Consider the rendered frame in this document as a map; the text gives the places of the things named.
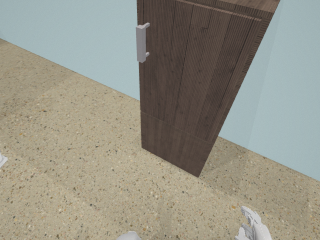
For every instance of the left robot shin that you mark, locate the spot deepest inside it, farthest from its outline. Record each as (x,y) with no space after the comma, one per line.
(132,232)

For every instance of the handle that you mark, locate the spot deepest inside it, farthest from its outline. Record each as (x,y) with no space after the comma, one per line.
(141,42)

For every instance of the robot right hand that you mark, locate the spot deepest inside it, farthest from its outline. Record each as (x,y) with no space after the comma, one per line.
(258,230)

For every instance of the cupboard door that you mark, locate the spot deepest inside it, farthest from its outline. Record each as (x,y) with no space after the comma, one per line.
(196,53)

